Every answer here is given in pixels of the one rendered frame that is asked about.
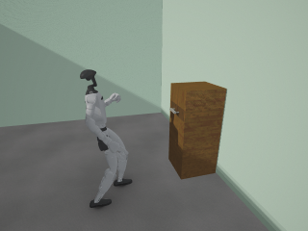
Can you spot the handle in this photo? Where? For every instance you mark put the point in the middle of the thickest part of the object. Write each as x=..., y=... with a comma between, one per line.
x=172, y=109

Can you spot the right robot hand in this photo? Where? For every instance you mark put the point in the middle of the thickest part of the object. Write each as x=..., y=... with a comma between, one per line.
x=114, y=147

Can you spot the right robot thigh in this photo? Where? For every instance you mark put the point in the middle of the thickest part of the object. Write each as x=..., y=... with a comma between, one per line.
x=111, y=158

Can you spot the robot right forearm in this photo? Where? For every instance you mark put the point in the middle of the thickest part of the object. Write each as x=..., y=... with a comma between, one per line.
x=98, y=133

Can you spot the robot thigh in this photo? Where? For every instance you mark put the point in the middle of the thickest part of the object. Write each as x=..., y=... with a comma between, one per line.
x=114, y=137
x=111, y=158

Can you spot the left robot thigh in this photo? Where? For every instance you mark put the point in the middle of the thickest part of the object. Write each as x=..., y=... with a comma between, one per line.
x=114, y=137

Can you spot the cabinet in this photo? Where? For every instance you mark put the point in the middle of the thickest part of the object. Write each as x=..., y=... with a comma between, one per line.
x=193, y=143

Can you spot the robot right upper arm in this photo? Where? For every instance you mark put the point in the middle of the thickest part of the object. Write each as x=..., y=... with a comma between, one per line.
x=91, y=103

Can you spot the drawer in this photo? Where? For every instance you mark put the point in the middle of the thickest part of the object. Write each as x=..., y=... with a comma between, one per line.
x=177, y=109

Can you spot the left robot hand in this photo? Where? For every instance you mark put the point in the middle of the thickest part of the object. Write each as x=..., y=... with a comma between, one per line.
x=115, y=97

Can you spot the robot left forearm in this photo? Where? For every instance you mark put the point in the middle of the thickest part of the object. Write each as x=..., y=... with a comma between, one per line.
x=107, y=102

